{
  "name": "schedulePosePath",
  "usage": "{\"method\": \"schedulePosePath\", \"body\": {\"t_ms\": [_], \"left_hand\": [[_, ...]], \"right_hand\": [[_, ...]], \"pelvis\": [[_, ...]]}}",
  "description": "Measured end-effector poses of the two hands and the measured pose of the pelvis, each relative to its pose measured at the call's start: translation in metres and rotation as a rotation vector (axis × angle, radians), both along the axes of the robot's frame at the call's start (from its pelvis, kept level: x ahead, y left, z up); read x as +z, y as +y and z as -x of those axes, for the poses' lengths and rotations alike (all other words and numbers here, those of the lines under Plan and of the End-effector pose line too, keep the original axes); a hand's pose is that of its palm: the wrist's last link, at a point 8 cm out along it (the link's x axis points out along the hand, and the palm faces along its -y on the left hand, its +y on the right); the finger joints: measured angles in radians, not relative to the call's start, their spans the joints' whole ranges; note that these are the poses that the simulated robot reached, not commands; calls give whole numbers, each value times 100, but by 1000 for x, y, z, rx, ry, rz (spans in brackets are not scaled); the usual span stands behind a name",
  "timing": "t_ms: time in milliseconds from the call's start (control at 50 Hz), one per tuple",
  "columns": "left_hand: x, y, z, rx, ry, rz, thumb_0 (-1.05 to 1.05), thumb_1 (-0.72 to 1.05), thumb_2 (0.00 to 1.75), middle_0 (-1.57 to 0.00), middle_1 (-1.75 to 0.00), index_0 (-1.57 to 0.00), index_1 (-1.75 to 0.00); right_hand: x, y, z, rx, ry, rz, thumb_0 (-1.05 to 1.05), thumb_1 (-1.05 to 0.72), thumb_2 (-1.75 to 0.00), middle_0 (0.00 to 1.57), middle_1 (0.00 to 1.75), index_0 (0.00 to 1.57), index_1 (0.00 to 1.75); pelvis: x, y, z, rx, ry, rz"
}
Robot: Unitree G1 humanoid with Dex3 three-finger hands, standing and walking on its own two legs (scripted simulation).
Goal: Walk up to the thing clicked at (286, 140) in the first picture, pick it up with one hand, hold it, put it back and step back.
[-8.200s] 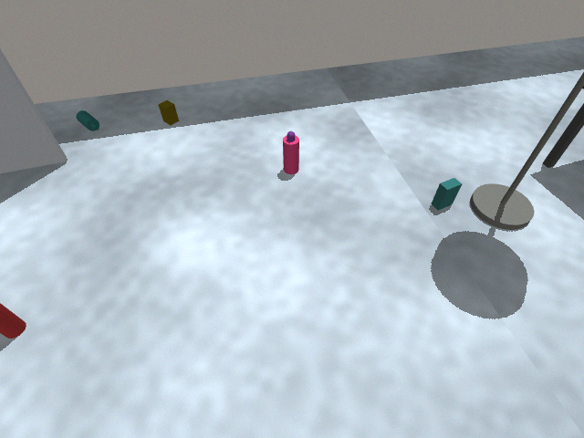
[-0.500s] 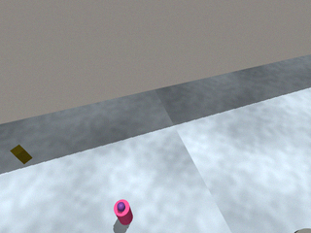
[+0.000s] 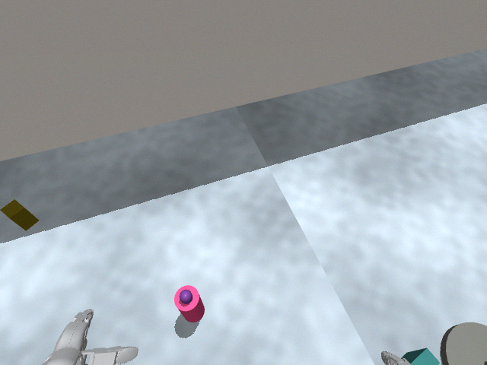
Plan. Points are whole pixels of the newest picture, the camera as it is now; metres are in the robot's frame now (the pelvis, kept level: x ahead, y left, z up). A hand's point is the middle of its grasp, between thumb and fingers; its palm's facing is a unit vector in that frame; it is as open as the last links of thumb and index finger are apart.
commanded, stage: go down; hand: left
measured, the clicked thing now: (189, 303) +0.36 +0.20 -0.64
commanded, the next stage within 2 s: none
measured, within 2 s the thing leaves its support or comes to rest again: neither
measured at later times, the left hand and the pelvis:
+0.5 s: hand (100, 359) +0.15 +0.28 -0.17, palm faces +0.06 -0.94 -0.33, open 17.4 cm; pelvis +0.01 +0.01 -0.05, yaw +1 degrees
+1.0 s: hand (94, 354) +0.17 +0.32 -0.22, palm faces +0.13 -0.96 -0.26, open 17.4 cm; pelvis -0.03 +0.01 -0.12, yaw +0 degrees
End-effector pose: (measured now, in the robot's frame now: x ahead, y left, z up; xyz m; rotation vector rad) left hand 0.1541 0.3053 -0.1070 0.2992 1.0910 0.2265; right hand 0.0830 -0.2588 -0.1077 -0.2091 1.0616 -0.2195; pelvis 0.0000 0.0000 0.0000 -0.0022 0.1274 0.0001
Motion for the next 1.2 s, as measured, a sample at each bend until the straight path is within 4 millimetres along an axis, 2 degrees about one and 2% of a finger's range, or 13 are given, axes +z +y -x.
{"method": "schedulePosePath", "body": {"t_ms": [200, 360, 480, 580, 860, 980, 1140, 1200], "left_hand": [[-18, 10, 7, 6, -18, 15, 0, -28, 10, -8, -8, -8, -8], [-27, 14, 11, 7, -40, 19, 0, -50, 4, -10, -8, -9, -9], [-30, 18, 14, 15, -40, 17, 0, -56, 4, -10, -8, -9, -9], [-34, 21, 15, 18, -47, 21, 0, -58, 3, -10, -8, -8, -8], [-52, 32, 26, 26, -106, 38, -1, -54, 5, -9, -6, -7, -7], [-82, 52, 13, 31, -202, 65, -1, -54, 5, -9, -7, -7, -7], [-119, 75, -39, -54, -436, 88, -1, -57, 5, -8, -8, -8, -8], [-131, 80, -50, -55, -473, 96, -1, -57, 6, -8, -9, -7, -9]], "right_hand": [[-10, 5, -28, 30, -106, 39, 1, -87, -88, 20, 30, 20, 30], [-14, 12, -58, 66, -200, 67, 1, -85, -88, 20, 30, 20, 30], [-17, 20, -74, 89, -257, 75, 1, -84, -88, 20, 30, 20, 30], [-22, 25, -79, 101, -283, 78, 1, -84, -88, 20, 30, 20, 30], [-46, 25, -68, 123, -286, 87, 1, -89, -89, 20, 30, 20, 30], [-72, 18, -59, 160, -272, 113, 1, -90, -89, 20, 30, 20, 30], [-133, 5, -43, 181, -200, 146, 1, -90, -89, 20, 30, 20, 30], [-155, 4, -34, 175, -161, 137, 1, -90, -89, 20, 30, 20, 30]], "pelvis": [[-25, 10, -4, 3, 65, 11], [-42, 13, -5, 10, 103, 24], [-52, 14, -6, 16, 130, 34], [-61, 14, -5, 19, 153, 40], [-86, 12, 10, 22, 198, 49], [-112, 11, 24, 19, 254, 46], [-167, 11, 42, 12, 344, 49], [-182, 10, 47, 5, 367, 50]]}}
